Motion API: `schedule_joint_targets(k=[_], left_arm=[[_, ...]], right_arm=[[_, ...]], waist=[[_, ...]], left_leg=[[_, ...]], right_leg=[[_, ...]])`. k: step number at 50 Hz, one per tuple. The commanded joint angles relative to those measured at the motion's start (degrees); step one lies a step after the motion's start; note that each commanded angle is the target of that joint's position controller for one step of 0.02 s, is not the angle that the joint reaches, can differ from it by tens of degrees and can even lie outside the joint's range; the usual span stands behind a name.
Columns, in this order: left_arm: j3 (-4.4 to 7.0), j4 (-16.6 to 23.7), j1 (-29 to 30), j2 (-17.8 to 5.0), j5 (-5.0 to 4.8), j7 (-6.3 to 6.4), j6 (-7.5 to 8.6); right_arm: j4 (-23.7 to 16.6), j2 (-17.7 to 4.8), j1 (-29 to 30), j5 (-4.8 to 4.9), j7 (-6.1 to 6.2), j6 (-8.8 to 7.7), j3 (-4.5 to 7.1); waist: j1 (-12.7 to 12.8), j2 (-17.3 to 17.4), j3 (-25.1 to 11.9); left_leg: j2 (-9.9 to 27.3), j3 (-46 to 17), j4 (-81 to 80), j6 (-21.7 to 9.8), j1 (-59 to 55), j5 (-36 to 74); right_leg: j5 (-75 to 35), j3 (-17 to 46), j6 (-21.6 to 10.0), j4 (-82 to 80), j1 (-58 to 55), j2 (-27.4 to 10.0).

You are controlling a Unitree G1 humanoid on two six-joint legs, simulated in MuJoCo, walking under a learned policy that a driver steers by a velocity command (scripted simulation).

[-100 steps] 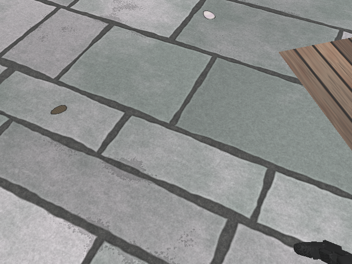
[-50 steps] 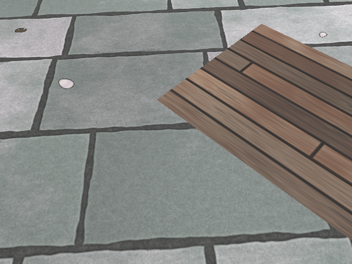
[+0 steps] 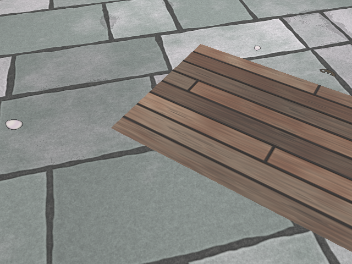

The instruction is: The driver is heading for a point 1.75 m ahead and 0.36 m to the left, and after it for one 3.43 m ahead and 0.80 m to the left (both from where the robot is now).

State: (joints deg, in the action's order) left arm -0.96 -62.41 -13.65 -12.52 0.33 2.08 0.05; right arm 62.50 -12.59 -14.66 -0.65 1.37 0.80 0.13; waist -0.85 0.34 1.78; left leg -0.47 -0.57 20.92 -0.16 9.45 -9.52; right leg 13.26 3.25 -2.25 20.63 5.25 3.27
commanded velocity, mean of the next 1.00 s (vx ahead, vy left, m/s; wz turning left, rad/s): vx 0.00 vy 0.00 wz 0.00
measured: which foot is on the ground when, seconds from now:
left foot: down 0.00-1.00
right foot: down 0.00-1.00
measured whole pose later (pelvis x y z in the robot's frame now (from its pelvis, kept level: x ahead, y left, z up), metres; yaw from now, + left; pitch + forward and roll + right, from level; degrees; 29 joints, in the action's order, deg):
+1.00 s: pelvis +0.01 +0.00 +0.00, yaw +0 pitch -1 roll +0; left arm -0.9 -66.4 -18.6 -7.8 0.5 2.9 0.6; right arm 67.2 -8.2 -16.7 -0.6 2.5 0.3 -0.3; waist -0.4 0.1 1.6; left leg -1.0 -0.7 23.2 -0.6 10.3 -11.6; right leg 15.3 3.1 -1.8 22.5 5.8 2.7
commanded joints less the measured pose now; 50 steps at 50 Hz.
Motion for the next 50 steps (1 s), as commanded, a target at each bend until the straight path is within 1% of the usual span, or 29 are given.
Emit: schedule_joint_targets(k=[1,10,20,33,50], left_arm=[[0.72,0.5,-1.7,-5.5,0.02,0.24,0.47],[0.33,-1.7,-4.4,-3.8,0.06,0.47,0.50],[0.29,-2.9,-6.4,-2.2,0.11,0.67,0.53],[0.43,-3.6,-8.1,-0.7,0.15,0.85,0.57],[0.63,-3.9,-9.8,0.6,0.18,0.98,0.69]], right_arm=[[-0.2,-5.1,-1.8,0.02,0.27,-0.36,0.65],[2.1,-3.6,-2.6,0.07,0.57,-0.38,0.23],[3.4,-2.3,-3.5,0.09,0.85,-0.47,0.05],[4.2,-1.0,-4.8,0.08,1.10,-0.57,0.05],[4.5,0.2,-6.1,0.08,1.25,-0.67,0.21]], waist=[[0.0,-0.5,1.4],[0.2,-0.4,1.9],[0.4,-0.3,2.2],[0.4,-0.4,2.6],[0.4,-0.4,3.1]], left_leg=[[5.1,-5.1,-2.2,-1.5,-2.4,3.6],[5.1,-5.0,-1.7,-1.7,-1.6,3.8],[5.0,-5.0,-1.4,-1.9,-1.0,4.1],[5.0,-5.1,-1.0,-2.0,-0.7,4.4],[4.9,-5.0,-0.8,-2.1,-0.6,4.6]], right_leg=[[-4.7,6.2,-1.5,-4.8,6.1,-7.2],[-5.9,5.6,-1.4,-4.0,6.1,-6.9],[-6.6,5.2,-1.3,-3.3,5.8,-6.8],[-7.0,4.8,-1.2,-2.7,5.7,-6.8],[-7.2,4.7,-1.1,-2.4,5.8,-6.9]])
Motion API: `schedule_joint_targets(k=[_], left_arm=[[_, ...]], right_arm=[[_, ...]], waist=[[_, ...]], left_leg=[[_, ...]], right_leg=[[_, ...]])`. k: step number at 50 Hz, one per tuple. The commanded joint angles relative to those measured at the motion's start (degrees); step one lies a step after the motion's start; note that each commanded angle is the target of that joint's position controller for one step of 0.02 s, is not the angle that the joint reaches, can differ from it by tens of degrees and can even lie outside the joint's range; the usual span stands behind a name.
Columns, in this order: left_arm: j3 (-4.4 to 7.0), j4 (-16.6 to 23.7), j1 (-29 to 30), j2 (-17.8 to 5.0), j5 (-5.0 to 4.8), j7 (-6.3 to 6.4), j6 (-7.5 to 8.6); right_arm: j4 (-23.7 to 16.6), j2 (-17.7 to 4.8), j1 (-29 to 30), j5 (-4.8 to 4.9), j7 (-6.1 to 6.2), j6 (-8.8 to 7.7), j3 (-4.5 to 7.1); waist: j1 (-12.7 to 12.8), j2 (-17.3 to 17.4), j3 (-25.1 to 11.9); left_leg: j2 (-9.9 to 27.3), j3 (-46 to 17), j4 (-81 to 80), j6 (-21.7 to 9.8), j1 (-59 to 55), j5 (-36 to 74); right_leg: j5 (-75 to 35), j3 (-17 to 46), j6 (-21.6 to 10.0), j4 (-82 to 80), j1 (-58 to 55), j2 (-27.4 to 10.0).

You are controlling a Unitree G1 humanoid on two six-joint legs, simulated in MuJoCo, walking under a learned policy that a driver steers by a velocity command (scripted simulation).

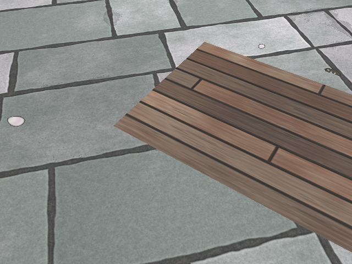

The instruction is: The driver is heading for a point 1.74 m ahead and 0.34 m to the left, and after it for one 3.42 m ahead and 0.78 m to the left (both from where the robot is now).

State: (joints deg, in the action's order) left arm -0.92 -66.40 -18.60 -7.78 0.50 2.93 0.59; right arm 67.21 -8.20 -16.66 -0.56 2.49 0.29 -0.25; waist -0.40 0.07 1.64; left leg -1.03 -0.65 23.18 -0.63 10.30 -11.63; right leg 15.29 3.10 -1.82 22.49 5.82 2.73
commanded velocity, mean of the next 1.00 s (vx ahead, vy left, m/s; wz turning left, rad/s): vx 0.30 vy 0.00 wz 0.00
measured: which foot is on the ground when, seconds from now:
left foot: down 0.00-0.92, up 0.94-1.00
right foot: down 0.00-0.46, up 0.48-0.88, down 0.90-1.00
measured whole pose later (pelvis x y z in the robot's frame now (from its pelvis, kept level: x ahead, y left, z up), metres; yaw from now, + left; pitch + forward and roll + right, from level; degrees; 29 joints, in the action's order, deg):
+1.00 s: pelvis +0.33 +0.02 -0.02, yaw +1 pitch -1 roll -1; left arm 3.6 -55.6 -7.6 -11.1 1.0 -0.6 3.9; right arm 62.4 -9.0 -24.5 -0.6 0.4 -4.9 1.3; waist -0.9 0.9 4.1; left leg -1.3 0.1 68.1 -5.9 12.1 -21.0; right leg 10.7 -8.3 -7.3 31.8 20.9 4.8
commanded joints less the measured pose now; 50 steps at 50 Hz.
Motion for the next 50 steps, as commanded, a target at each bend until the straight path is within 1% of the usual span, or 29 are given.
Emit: schedule_joint_targets(k=[1,8,10,12,13,15,16,17,20,22,23,24,25,26,27,28,29,31,33,37,39,42,44,45,46,47,48,49,50], left_arm=[[0.61,0.1,-4.9,-4.1,0.01,0.14,0.16],[0.68,0.1,-5.4,-3.7,0.02,0.16,0.22],[0.83,0.1,-6.0,-3.9,0.23,0.11,0.11],[1.84,0.7,-6.4,-5.9,0.34,-0.06,-0.35],[2.21,1.0,-7.3,-6.4,0.40,-0.22,-0.53],[3.05,0.6,-11.4,-7.7,0.26,-0.32,-0.42],[3.61,0.6,-11.8,-8.8,0.36,-0.31,-0.21],[3.90,0.9,-11.5,-8.9,0.55,-0.44,0.13],[4.46,2.2,-8.6,-9.4,0.63,-0.87,1.25],[4.31,4.0,-3.7,-8.1,0.04,-1.08,1.86],[3.60,5.5,-1.4,-5.7,0.21,-1.43,2.71],[2.74,8.0,-1.2,-2.1,0.16,-2.09,3.42],[3.76,8.4,0.2,-6.8,2.14,-2.49,3.44],[3.66,8.5,1.2,-5.6,2.35,-3.06,3.67],[3.27,8.2,1.2,-4.0,1.68,-3.52,4.14],[3.42,8.3,1.6,-3.9,1.48,-3.97,4.27],[3.66,8.2,1.2,-4.4,1.64,-4.28,3.93],[4.04,8.6,2.0,-4.9,1.60,-4.49,3.16],[4.05,10.1,5.6,-4.5,1.42,-4.54,2.52],[3.16,14.9,17.5,-3.2,0.78,-4.69,2.18],[2.77,16.2,20.7,-3.1,0.39,-4.64,2.15],[3.62,15.9,16.8,-5.9,0.26,-3.80,2.33],[5.12,11.7,3.5,-8.3,0.19,-3.04,3.06],[6.02,9.2,-4.5,-9.9,0.82,-2.57,3.44],[7.37,8.1,-12.1,-14.9,2.26,-2.24,3.61],[7.74,8.5,-10.2,-16.2,1.78,-2.91,2.91],[7.21,9.5,-2.8,-13.7,0.12,-3.39,2.79],[6.11,10.5,2.2,-10.0,-0.21,-3.60,3.20],[5.31,10.1,3.6,-7.2,0.26,-3.67,3.86]], right_arm=[[-0.2,-4.2,-4.2,0.00,0.14,-0.16,0.60],[-0.2,-3.8,-4.6,0.01,0.17,-0.20,0.66],[-0.3,-3.8,-4.6,-0.15,0.09,-0.06,0.74],[-1.3,-4.6,-4.2,-0.39,-0.22,0.22,1.32],[-2.1,-4.5,-3.4,-0.67,-0.50,0.24,1.43],[-4.5,-2.2,-0.6,-1.26,-1.19,-0.47,1.03],[-5.7,-1.6,0.4,-1.73,-1.51,-1.15,0.89],[-6.9,-2.3,2.0,-1.85,-1.76,-1.92,1.07],[-8.5,-3.0,0.0,-0.94,-2.69,-3.86,1.72],[-4.8,-2.6,-11.2,0.06,-2.62,-4.60,2.43],[-3.0,-5.8,-18.4,-0.46,-2.10,-5.02,3.56],[-1.4,-12.9,-26.2,-0.32,-1.99,-4.75,5.53],[-1.3,-10.3,-24.0,-0.38,-1.93,-3.97,5.02],[-3.7,-8.3,-17.9,-0.68,-2.11,-4.03,4.32],[-5.2,-7.6,-13.7,-0.82,-2.21,-4.43,4.01],[-5.9,-7.0,-11.9,-0.76,-2.08,-4.87,3.65],[-5.9,-5.7,-11.5,-0.56,-1.97,-5.31,3.11],[-4.4,-5.0,-14.7,-0.42,-1.76,-5.97,2.54],[-3.5,-4.9,-17.1,-0.32,-1.55,-6.19,2.09],[-3.5,-4.8,-17.6,-0.44,-1.32,-6.31,1.28],[-3.2,-5.6,-18.0,-0.45,-1.09,-6.53,1.27],[-3.2,-7.7,-16.5,-0.47,-0.81,-7.05,1.64],[-3.5,-9.1,-14.5,-0.46,-0.68,-6.81,2.10],[-3.9,-9.2,-13.4,-0.12,-0.93,-6.62,2.19],[-5.4,-6.1,-14.7,-0.05,-1.34,-6.50,1.58],[-5.8,-2.6,-20.3,1.67,-2.13,-6.09,1.71],[-7.2,-6.8,-14.2,0.13,-1.98,-5.68,2.60],[-9.1,-7.2,-8.5,-0.38,-2.35,-5.84,2.92],[-9.3,-6.1,-7.0,-0.45,-2.48,-5.88,2.97]], waist=[[0.0,-0.2,3.2],[0.0,-0.2,3.4],[0.2,-0.4,2.9],[0.6,-2.4,4.9],[1.2,-3.2,7.2],[3.2,-7.6,10.1],[3.3,-9.3,11.6],[3.5,-8.4,12.1],[0.6,-7.1,11.0],[-4.9,-4.2,8.7],[-8.0,3.8,6.6],[-9.4,19.1,2.7],[-6.5,11.0,6.0],[-3.7,4.0,8.9],[-2.0,1.3,9.1],[-0.9,0.9,8.3],[-0.1,1.2,7.2],[0.2,3.0,5.7],[-0.2,4.1,5.0],[-1.6,5.2,7.4],[-2.0,6.2,7.7],[1.1,6.9,4.3],[7.0,6.6,-2.7],[10.6,5.6,-6.3],[11.6,-1.7,-12.5],[7.0,-12.1,-16.9],[4.9,-3.2,-8.9],[3.8,-1.1,-2.2],[1.8,2.1,1.9]], left_leg=[[5.5,-4.9,-3.1,-1.7,-1.4,6.7],[5.5,-4.9,-3.0,-1.7,-1.4,6.8],[4.1,-4.3,-3.0,-2.0,-1.2,-2.4],[1.3,-2.6,1.1,-3.3,2.7,-16.5],[0.4,-2.2,3.3,-3.7,6.8,-21.3],[-1.6,1.3,12.3,-3.4,14.8,-19.1],[-0.7,3.5,16.3,-3.3,17.7,-14.6],[0.9,3.2,18.6,-3.4,19.1,-12.8],[1.9,3.6,12.8,-4.2,13.5,-12.5],[-1.3,4.7,2.6,-4.4,-7.1,-7.0],[5.4,-6.1,-4.2,-5.4,-17.1,-11.3],[19.0,-30.8,-14.2,-10.7,-23.3,-23.6],[22.4,-35.4,-14.7,-12.0,-18.2,-24.4],[21.0,-30.6,-14.7,-11.6,-13.4,-22.0],[18.8,-25.1,-15.3,-11.0,-10.6,-14.9],[17.0,-20.8,-16.0,-10.5,-9.6,-10.3],[14.9,-16.6,-16.3,-9.5,-9.9,-4.7],[13.2,-10.8,-14.3,-9.0,-12.8,12.2],[12.1,-7.0,-13.5,-8.8,-13.8,21.9],[10.0,-2.5,-14.1,-8.1,-9.9,30.5],[10.1,-1.5,-14.0,-8.0,-9.0,34.7],[11.9,-0.2,-7.2,-7.3,-11.7,52.8],[11.8,0.7,8.1,-6.7,-13.0,57.9],[10.2,1.6,19.6,-6.4,-7.1,48.5],[6.1,3.9,38.4,-6.2,3.1,22.2],[-4.7,1.5,58.5,-4.8,20.5,-17.8],[0.2,-3.1,59.2,-6.0,25.8,-12.3],[2.4,-2.6,56.1,-6.2,26.5,-7.4],[4.2,-2.5,52.4,-6.1,24.0,-5.0]], right_leg=[[-9.3,4.8,-1.5,-4.2,5.2,-6.3],[-9.4,4.7,-1.5,-4.2,5.2,-6.4],[1.1,4.8,-2.1,-5.3,5.6,-5.3],[18.2,6.6,-4.3,-5.3,8.0,-4.8],[25.5,9.1,-5.7,-6.3,9.0,-5.9],[34.5,19.0,-9.5,-11.7,6.8,-12.1],[34.2,23.2,-11.4,-13.6,5.5,-16.0],[31.0,25.0,-12.6,-14.5,5.5,-17.8],[21.1,20.2,-11.7,-11.5,7.2,-16.6],[13.8,12.1,-8.3,-4.1,17.9,-10.7],[8.1,4.9,-6.0,9.0,24.8,-5.6],[12.2,-5.3,-3.2,28.1,34.1,1.9],[14.5,-3.2,-3.7,38.7,37.0,-1.3],[9.3,-1.7,-4.2,42.4,37.5,-4.0],[4.2,-1.2,-3.9,42.6,35.9,-5.5],[1.3,-1.6,-3.6,41.5,34.7,-6.5],[-0.7,-2.4,-3.0,40.3,33.7,-6.9],[-2.2,-4.7,-2.2,39.3,34.4,-6.0],[-3.6,-6.6,-1.5,37.3,36.1,-5.4],[-8.2,-10.3,-1.2,23.2,32.9,-3.3],[-9.9,-12.0,-2.2,16.1,27.9,-1.9],[-9.0,-12.5,-5.3,12.3,18.3,0.9],[-8.4,-11.2,-7.7,9.0,5.5,2.5],[-8.3,-8.4,-8.9,5.5,-5.3,-0.2],[1.8,8.4,-11.8,4.1,-16.3,-14.7],[7.1,38.9,-21.0,-6.2,-23.9,-27.1],[15.1,34.6,-18.8,-9.8,-16.2,-24.2],[13.4,26.7,-16.9,-11.5,-7.9,-22.4],[5.5,20.9,-15.0,-13.3,-1.0,-20.1]])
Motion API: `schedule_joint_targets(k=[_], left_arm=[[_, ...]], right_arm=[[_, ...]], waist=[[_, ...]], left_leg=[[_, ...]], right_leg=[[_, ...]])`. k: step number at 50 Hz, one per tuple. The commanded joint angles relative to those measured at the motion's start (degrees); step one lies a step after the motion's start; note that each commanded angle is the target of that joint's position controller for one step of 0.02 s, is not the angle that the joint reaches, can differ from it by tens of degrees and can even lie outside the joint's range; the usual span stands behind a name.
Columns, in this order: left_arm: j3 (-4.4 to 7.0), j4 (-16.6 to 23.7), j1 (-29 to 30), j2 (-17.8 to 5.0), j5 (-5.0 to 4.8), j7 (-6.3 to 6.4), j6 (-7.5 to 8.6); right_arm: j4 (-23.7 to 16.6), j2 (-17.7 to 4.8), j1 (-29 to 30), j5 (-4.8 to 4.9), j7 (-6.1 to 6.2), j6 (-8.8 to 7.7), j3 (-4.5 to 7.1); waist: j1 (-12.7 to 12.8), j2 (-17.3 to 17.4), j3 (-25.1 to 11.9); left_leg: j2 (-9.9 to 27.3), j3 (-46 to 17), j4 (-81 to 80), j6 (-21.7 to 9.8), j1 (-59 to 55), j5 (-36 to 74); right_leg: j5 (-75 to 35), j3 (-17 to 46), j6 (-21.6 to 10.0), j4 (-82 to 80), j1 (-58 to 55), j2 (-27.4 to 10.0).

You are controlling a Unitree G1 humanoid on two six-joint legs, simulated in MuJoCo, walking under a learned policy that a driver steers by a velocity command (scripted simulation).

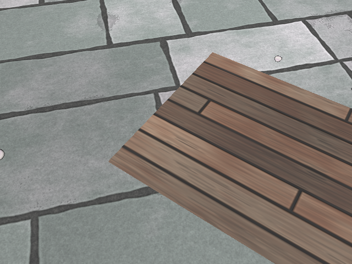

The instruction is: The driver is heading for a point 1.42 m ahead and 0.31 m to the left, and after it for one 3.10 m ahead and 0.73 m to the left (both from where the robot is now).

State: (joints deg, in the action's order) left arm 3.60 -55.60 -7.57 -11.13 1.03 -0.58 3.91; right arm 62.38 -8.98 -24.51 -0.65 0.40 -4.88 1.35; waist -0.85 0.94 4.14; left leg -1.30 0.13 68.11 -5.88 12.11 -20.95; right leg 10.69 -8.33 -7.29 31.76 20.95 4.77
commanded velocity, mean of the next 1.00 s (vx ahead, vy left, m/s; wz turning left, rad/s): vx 0.50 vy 0.00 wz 0.01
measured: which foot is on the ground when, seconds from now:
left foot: up 0.00-0.44, down 0.46-1.00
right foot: down 0.00-0.48, up 0.50-1.00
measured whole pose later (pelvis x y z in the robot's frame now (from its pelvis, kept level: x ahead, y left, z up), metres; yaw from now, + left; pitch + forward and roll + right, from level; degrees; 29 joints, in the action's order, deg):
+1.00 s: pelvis +0.56 +0.02 +0.01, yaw +1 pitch +1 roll +1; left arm 1.8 -49.9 0.6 -9.6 1.2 -1.2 3.7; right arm 62.3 -9.0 -28.8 -1.5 0.9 -5.4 1.7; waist -4.3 -0.6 3.5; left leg -3.7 3.1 14.6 -3.1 -7.3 -22.4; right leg 6.4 -4.9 -5.3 30.8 28.1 -0.7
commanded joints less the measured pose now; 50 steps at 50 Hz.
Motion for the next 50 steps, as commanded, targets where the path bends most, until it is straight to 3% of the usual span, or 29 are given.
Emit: schedule_joint_targets(k=[1,2,3,5,8,12,17,20,22,23,24,25,26,27,28,29,30,32,35,39,42,46,48,49,50], left_arm=[[0.02,-1.5,-7.8,-1.9,-0.19,0.14,1.18],[-0.29,-2.3,-8.9,-1.7,-0.12,0.49,1.66],[-0.49,-3.1,-10.9,-1.5,-0.15,0.60,2.19],[-0.42,-3.9,-13.2,-3.2,-0.24,0.80,2.81],[-0.65,-4.4,-17.1,-4.1,-0.38,0.81,2.73],[-1.23,-4.9,-21.4,-3.7,-0.47,0.86,2.58],[-1.35,-6.4,-25.7,-4.5,0.15,1.60,2.45],[-1.03,-6.4,-23.6,-5.8,0.53,2.08,2.40],[-0.72,-6.2,-21.8,-6.9,0.47,2.08,2.08],[-0.92,-5.5,-20.9,-6.4,-0.11,1.92,2.08],[-2.06,-3.4,-24.1,-1.5,-2.18,1.24,2.08],[-1.02,-4.0,-26.6,-3.3,-2.05,1.00,1.85],[-0.32,-2.8,-21.2,-5.3,-0.76,1.14,1.47],[-0.42,-1.5,-16.7,-4.6,-0.25,0.84,1.76],[-0.39,-1.3,-15.3,-3.3,-0.08,0.66,1.62],[-0.29,-1.2,-15.1,-2.7,0.77,0.39,0.86],[-0.50,-1.7,-17.4,-1.2,1.14,-0.04,0.09],[-0.36,-1.3,-16.1,-1.1,1.36,-0.43,-0.81],[-0.17,1.6,-8.3,-2.1,1.18,-0.86,-1.47],[-0.58,4.9,1.6,-2.0,0.49,-1.11,-1.42],[-1.14,6.7,7.0,-1.4,0.14,-1.10,-1.23],[-1.05,8.8,11.3,-2.4,0.21,-0.94,-0.56],[-0.61,8.7,8.5,-3.3,0.12,-0.65,0.13],[-0.15,7.3,3.9,-4.2,0.09,-0.25,0.53],[0.55,4.6,-4.6,-5.3,0.24,0.27,1.11]], right_arm=[[-4.5,-4.4,1.2,-1.08,-0.54,-0.12,1.53],[-4.1,-2.7,-1.2,-1.55,-0.89,0.69,1.24],[-4.1,-2.3,-1.1,-1.72,-1.03,1.27,1.29],[-5.3,-2.6,1.8,-1.71,-1.37,2.15,1.48],[-8.6,-4.0,11.1,-1.51,-1.86,2.60,1.74],[-12.0,-3.2,20.9,-0.61,-2.19,2.44,1.15],[-14.6,-3.6,28.0,-0.39,-2.07,1.92,0.87],[-14.4,-5.0,24.9,-0.50,-1.55,1.20,1.52],[-10.1,-7.0,11.8,-0.69,-0.67,0.47,2.82],[-7.4,-9.4,2.2,-1.73,-0.12,-0.05,3.84],[-6.6,-15.2,-5.2,-3.21,0.30,-0.13,5.40],[-6.5,-15.4,-3.0,-1.58,-0.64,0.79,5.66],[-7.3,-12.7,3.7,-0.21,-1.02,1.04,4.95],[-8.1,-8.8,8.1,0.07,-1.29,0.69,3.88],[-7.9,-6.5,10.0,-0.25,-1.26,0.25,3.13],[-7.0,-4.2,9.7,-0.10,-0.96,-0.18,2.32],[-6.2,-4.3,8.4,-0.17,-0.67,-0.57,2.18],[-4.8,-5.4,4.8,-0.01,-0.50,-1.44,2.21],[-4.0,-7.2,1.7,-0.04,-0.40,-1.57,2.29],[-3.3,-6.5,-2.8,0.02,-0.40,-1.41,1.66],[-2.4,-6.9,-6.0,-0.10,-0.08,-1.47,1.50],[-1.2,-7.4,-8.3,-0.73,0.59,-1.13,1.56],[-1.5,-8.4,-6.3,-0.97,0.90,-0.95,1.80],[-1.7,-9.2,-5.1,-1.02,0.94,-0.89,2.01],[-2.0,-9.5,-3.6,-0.77,0.73,-0.72,2.07]], waist=[[0.4,1.7,0.2],[-1.1,-0.8,-0.4],[-1.4,-0.9,-0.2],[-1.9,-1.8,0.6],[-0.1,-2.3,2.4],[2.5,-3.9,2.5],[4.5,-5.0,2.6],[1.6,-5.7,0.7],[-4.0,-5.3,-5.9],[-7.8,-4.1,-10.9],[-7.6,5.7,-19.0],[-5.5,8.8,-22.0],[-2.8,2.9,-12.7],[-1.9,0.1,-5.9],[0.0,-0.9,-2.5],[1.7,-0.5,-1.0],[2.8,1.8,-1.6],[3.2,1.4,-1.1],[2.3,1.6,0.8],[-0.1,2.1,1.8],[-1.8,3.1,1.9],[-2.5,3.2,2.7],[-0.1,3.4,1.4],[1.9,3.8,-0.9],[5.6,2.6,-5.2]], left_leg=[[5.8,-3.5,4.4,-0.5,18.7,5.2],[6.2,-3.2,2.1,0.3,15.9,5.1],[6.4,-2.7,0.5,0.9,15.3,5.2],[6.9,-1.2,-2.7,1.9,17.9,6.9],[7.7,1.2,-10.0,3.2,24.6,13.4],[6.1,4.0,-23.5,4.2,24.6,20.3],[3.7,5.6,-32.9,2.3,24.7,20.1],[1.0,6.3,-36.4,-0.5,18.0,13.7],[-2.1,7.2,-41.0,-2.8,3.3,13.1],[2.5,2.7,-42.2,-4.8,-11.1,14.1],[19.3,-20.1,-43.8,-10.4,-28.1,8.1],[26.0,-39.4,-51.5,-15.3,-30.4,7.8],[23.2,-31.6,-53.0,-13.1,-22.2,2.7],[20.9,-24.6,-55.7,-11.1,-13.5,4.2],[18.0,-19.2,-57.7,-8.7,-7.6,7.6],[14.7,-14.4,-58.9,-6.0,-3.5,11.6],[14.5,-12.1,-59.3,-6.0,-2.1,14.9],[13.3,-9.1,-59.7,-6.2,-1.7,21.8],[12.0,-6.1,-61.4,-5.8,-3.5,24.2],[10.3,-3.1,-61.3,-4.2,-7.2,31.2],[10.9,-2.3,-60.7,-4.0,-11.1,34.6],[13.6,-3.1,-57.3,-5.2,-18.4,40.6],[14.1,-3.4,-52.3,-4.7,-19.5,50.8],[13.6,-3.4,-47.4,-4.1,-19.0,57.5],[11.8,-2.4,-38.3,-3.2,-16.8,58.3]], right_leg=[[4.0,26.7,-7.2,-23.1,-11.8,-19.0],[0.0,23.6,-6.8,-23.4,-9.6,-18.4],[-4.6,21.8,-6.4,-23.5,-9.0,-17.5],[-8.2,18.0,-6.2,-24.5,-9.0,-16.1],[-14.7,14.1,-4.7,-25.5,-12.3,-14.3],[-22.7,11.0,-2.7,-24.8,-15.9,-13.0],[-30.2,10.4,-3.2,-22.0,-25.8,-15.3],[-45.6,9.2,-2.9,-15.3,-29.2,-16.8],[-53.0,7.7,-1.5,-0.6,-28.3,-15.5],[-41.8,6.6,-0.7,11.6,-19.1,-13.8],[-13.9,3.0,1.7,32.9,-0.8,-6.9],[18.3,8.0,1.8,45.7,10.1,0.0],[13.5,11.4,1.1,46.9,14.3,-4.5],[9.1,11.3,1.2,43.8,14.4,-6.6],[6.5,11.1,1.3,40.0,12.4,-8.4],[5.0,11.0,1.7,36.9,9.6,-9.6],[4.7,10.5,2.3,35.2,7.3,-9.8],[3.6,9.3,3.3,33.6,8.3,-9.9],[-2.1,7.6,4.8,28.0,14.7,-11.1],[-8.6,5.2,5.9,16.1,17.1,-10.4],[-11.1,3.7,5.4,8.4,16.0,-8.9],[-7.4,3.5,3.3,2.9,15.9,-7.5],[-2.9,3.6,1.8,0.1,10.6,-5.6],[-0.9,3.1,1.0,-1.3,4.3,-3.8],[-3.0,2.7,0.0,-5.2,-6.1,-2.5]])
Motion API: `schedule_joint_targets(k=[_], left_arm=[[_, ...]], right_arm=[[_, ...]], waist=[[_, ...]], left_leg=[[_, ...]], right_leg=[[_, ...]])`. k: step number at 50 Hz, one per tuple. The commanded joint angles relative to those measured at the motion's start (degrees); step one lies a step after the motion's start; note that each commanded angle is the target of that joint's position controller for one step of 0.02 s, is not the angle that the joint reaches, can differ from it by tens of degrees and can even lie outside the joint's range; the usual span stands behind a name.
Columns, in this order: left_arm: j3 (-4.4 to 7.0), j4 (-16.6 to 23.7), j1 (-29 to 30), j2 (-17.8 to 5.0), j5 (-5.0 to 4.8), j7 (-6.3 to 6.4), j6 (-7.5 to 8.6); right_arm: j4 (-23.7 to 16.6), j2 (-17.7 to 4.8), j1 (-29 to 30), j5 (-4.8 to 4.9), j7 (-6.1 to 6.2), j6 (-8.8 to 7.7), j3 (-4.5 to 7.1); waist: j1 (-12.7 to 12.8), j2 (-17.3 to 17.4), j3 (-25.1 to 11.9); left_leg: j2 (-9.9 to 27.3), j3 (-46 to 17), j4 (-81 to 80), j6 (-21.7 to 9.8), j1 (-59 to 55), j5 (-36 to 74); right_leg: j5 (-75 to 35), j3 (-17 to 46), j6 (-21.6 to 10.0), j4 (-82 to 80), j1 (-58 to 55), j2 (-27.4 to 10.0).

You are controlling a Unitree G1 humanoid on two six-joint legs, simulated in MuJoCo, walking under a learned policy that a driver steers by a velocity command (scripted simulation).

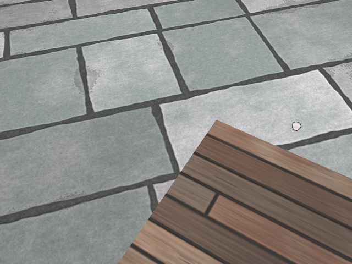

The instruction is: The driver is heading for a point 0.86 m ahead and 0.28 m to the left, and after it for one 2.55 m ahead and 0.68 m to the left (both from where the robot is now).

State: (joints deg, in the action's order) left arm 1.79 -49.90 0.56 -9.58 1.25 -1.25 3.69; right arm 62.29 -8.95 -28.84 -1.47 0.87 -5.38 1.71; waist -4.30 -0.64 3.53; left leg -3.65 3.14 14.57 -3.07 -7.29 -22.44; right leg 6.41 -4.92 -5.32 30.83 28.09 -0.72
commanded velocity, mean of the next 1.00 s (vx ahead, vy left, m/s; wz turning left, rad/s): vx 0.49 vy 0.00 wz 0.50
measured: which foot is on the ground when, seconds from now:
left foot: down 0.00-0.04, up 0.06-0.56, down 0.58-1.00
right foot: up 0.00-0.00, down 0.02-0.58, up 0.60-1.00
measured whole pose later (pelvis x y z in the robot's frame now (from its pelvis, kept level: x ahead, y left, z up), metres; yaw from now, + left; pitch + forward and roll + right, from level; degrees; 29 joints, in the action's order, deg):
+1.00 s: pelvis +0.49 +0.11 +0.01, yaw +32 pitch +2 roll +0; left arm 2.2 -42.8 -1.6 -13.8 1.9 -1.1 1.5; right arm 51.7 -14.5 -24.3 -0.3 0.4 -2.7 3.9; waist -4.7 -2.4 3.1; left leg -8.2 -7.3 16.7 -6.9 0.6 -16.8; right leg 2.9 0.9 1.8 41.1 37.5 -4.0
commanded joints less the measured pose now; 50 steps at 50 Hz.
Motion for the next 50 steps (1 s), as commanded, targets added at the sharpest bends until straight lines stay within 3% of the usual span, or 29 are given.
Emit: schedule_joint_targets(k=[1,2,3,4,5,7,8,9,12,17,22,25,27,28,29,30,31,32,33,34,35,37,40,44,47,50], left_arm=[[3.45,-3.6,-22.6,-9.8,1.23,1.63,2.03],[5.14,-3.9,-29.3,-16.5,3.02,1.98,2.10],[5.09,-3.3,-26.3,-14.9,1.29,1.36,1.01],[4.03,-2.2,-19.4,-11.3,0.32,1.13,0.72],[3.03,-1.4,-14.7,-7.7,0.05,0.94,1.07],[2.08,-2.4,-13.7,-4.5,-0.20,1.44,1.81],[2.01,-3.0,-15.0,-4.5,-0.23,1.67,2.27],[2.01,-3.5,-16.6,-4.4,-0.36,1.74,2.82],[2.36,-4.3,-19.2,-6.1,-0.43,1.95,3.67],[1.96,-5.4,-22.9,-6.1,-0.34,2.22,3.69],[2.31,-6.9,-27.7,-8.2,-0.18,3.10,2.91],[2.78,-6.8,-27.1,-10.1,0.09,3.66,1.91],[3.35,-6.3,-26.2,-12.0,0.25,3.61,0.81],[3.49,-5.6,-25.4,-12.5,-0.02,3.21,0.32],[3.12,-3.7,-24.6,-11.1,-0.30,2.87,0.32],[2.16,1.6,-25.2,-5.5,-1.31,1.42,0.87],[2.77,3.0,-16.5,-9.8,-0.50,1.21,1.60],[2.42,4.4,-14.2,-9.1,-1.17,0.92,2.47],[2.47,3.4,-15.7,-9.1,-1.18,1.11,2.85],[2.58,3.0,-16.6,-8.9,-0.18,1.35,2.08],[2.39,2.8,-18.2,-8.4,0.99,1.41,0.88],[2.34,3.3,-18.0,-7.7,1.71,0.88,-0.96],[2.19,6.0,-11.7,-7.7,1.51,0.34,-1.89],[1.94,9.5,-2.8,-8.3,1.19,0.15,-2.13],[1.31,11.1,0.8,-7.9,0.77,0.14,-1.71],[0.59,12.0,2.5,-7.5,0.23,0.32,-0.88]], right_arm=[[-3.0,-8.7,1.7,0.80,0.00,-0.29,1.40],[-4.8,-2.3,-4.3,3.50,-0.54,-0.13,-0.01],[-3.9,-6.5,-4.5,2.58,-0.16,0.38,1.38],[-5.1,-7.9,0.8,1.49,-0.16,0.86,2.09],[-6.1,-6.7,4.4,1.09,-0.52,0.85,1.97],[-6.3,-4.8,4.9,-0.08,-1.22,2.12,2.23],[-6.3,-3.8,4.0,-0.39,-1.65,2.94,2.25],[-6.8,-3.5,4.5,-0.46,-1.91,3.50,2.31],[-9.1,-3.5,9.8,-0.40,-2.57,4.49,2.51],[-13.4,-3.2,20.7,-0.11,-3.57,4.40,1.87],[-17.1,-3.6,28.8,-0.50,-4.22,4.22,1.30],[-17.0,-5.2,26.4,-0.72,-3.92,4.31,2.00],[-14.9,-7.1,18.4,-0.78,-3.42,4.10,3.09],[-12.7,-8.7,11.2,-1.15,-2.94,3.54,4.01],[-11.4,-13.9,4.5,-1.88,-2.18,3.21,5.73],[-12.9,-20.1,6.9,-1.22,-1.91,3.60,7.02],[-13.0,-18.5,5.6,-0.18,-1.46,4.53,6.62],[-12.7,-16.4,9.0,0.33,-0.95,4.54,5.92],[-12.8,-13.5,11.6,0.52,-0.95,4.18,5.16],[-13.2,-12.3,13.4,1.09,-0.83,3.65,4.69],[-13.4,-11.2,14.2,1.36,-0.75,2.93,4.23],[-13.1,-11.6,13.0,1.80,-0.78,1.68,4.01],[-12.7,-13.6,9.0,1.64,-0.95,1.30,4.34],[-12.6,-13.8,4.1,1.54,-1.04,1.61,4.27],[-12.5,-14.0,2.0,1.35,-0.48,2.06,4.12],[-12.2,-13.0,0.3,0.81,0.10,2.58,3.61]], waist=[[12.8,2.1,-10.8],[11.5,-9.1,-20.8],[10.5,-7.0,-22.1],[7.7,-2.7,-12.3],[6.6,-0.8,-5.7],[3.7,-2.3,-0.6],[3.0,-3.7,-0.9],[2.8,-3.0,-0.8],[2.5,-2.6,0.3],[4.1,-3.0,2.2],[6.3,-3.1,2.9],[4.2,-5.1,0.2],[0.9,-5.8,-4.5],[-2.5,-4.0,-8.5],[-5.5,1.4,-13.6],[-0.6,15.8,-17.0],[-3.2,3.1,-14.4],[-1.0,1.9,-8.0],[2.0,-2.3,-4.3],[4.0,-3.3,-2.9],[5.4,-1.7,-3.1],[6.4,-0.7,-3.5],[4.7,1.3,-2.2],[1.4,3.4,-1.4],[0.4,4.1,-1.2],[-0.9,5.8,-2.3]], left_leg=[[11.7,-4.3,27.8,-5.0,12.5,47.5],[3.5,0.1,49.8,-2.2,32.6,15.5],[0.7,-4.3,59.3,-2.8,39.3,-6.5],[4.6,-6.3,60.5,-3.2,41.9,-1.7],[6.8,-6.3,57.7,-3.1,41.7,2.5],[9.1,-5.9,53.4,-2.8,38.0,5.8],[9.2,-5.4,53.0,-2.4,36.7,6.5],[9.4,-5.1,53.1,-2.2,37.2,7.6],[10.1,-4.2,50.7,-1.5,43.2,13.5],[9.1,-0.7,35.8,-0.7,45.5,22.9],[7.1,4.5,24.2,-2.8,43.5,20.8],[2.9,7.1,22.2,-6.0,37.5,12.8],[-1.0,7.9,19.9,-8.6,28.9,7.3],[-2.3,6.5,14.6,-10.2,18.6,9.1],[7.2,-7.0,11.5,-13.4,5.2,4.2],[23.6,-40.9,5.0,-24.2,-11.2,7.3],[22.9,-40.9,0.6,-22.5,-9.2,7.5],[21.9,-33.0,0.0,-19.9,-2.6,11.1],[19.3,-27.8,-0.9,-17.1,4.6,19.1],[16.8,-23.3,-1.5,-15.6,9.6,24.9],[14.9,-20.5,-1.4,-15.2,13.1,31.1],[12.4,-18.0,-1.9,-14.7,14.9,33.7],[10.4,-17.0,-2.9,-13.0,15.0,34.1],[9.8,-19.0,-2.5,-10.8,10.3,33.1],[8.9,-17.0,2.4,-8.8,7.6,48.9],[8.1,-15.8,6.5,-6.3,6.0,56.2]], right_leg=[[0.5,4.9,-3.9,-5.2,-28.9,-3.0],[5.6,29.3,-10.2,-7.2,-48.4,-21.8],[9.1,41.2,-12.0,-14.0,-45.5,-25.6],[14.4,32.8,-9.7,-15.9,-36.2,-23.0],[13.4,25.6,-7.7,-19.0,-27.5,-20.6],[7.0,14.4,-3.3,-22.1,-18.6,-15.6],[4.2,12.0,-3.2,-22.5,-17.0,-15.5],[0.7,9.9,-3.1,-22.8,-17.0,-15.1],[-5.7,3.7,-2.6,-23.4,-19.1,-14.1],[-14.4,-4.1,-1.3,-22.6,-21.8,-12.0],[-24.3,-7.9,-1.2,-20.0,-30.6,-14.6],[-45.6,-10.6,-0.9,-11.3,-35.2,-15.4],[-52.6,-11.2,-1.1,2.7,-35.8,-15.7],[-45.6,-11.9,0.0,14.9,-31.2,-15.1],[-24.8,-11.7,1.8,32.2,-18.3,-13.1],[25.6,-6.5,5.6,53.8,9.0,1.3],[21.4,5.0,5.0,54.8,16.5,-0.5],[15.3,6.2,4.4,50.6,17.5,-3.5],[12.3,6.2,4.3,44.4,13.6,-5.4],[11.6,6.4,4.8,41.0,9.7,-6.2],[11.7,6.5,5.6,38.9,5.7,-6.7],[11.8,6.0,7.1,34.9,4.7,-6.6],[5.7,4.6,8.4,28.1,8.5,-6.2],[-1.6,4.8,8.6,19.2,13.5,-5.0],[-3.5,3.8,8.0,12.9,12.2,-2.3],[-5.2,2.3,6.0,6.2,6.7,0.8]])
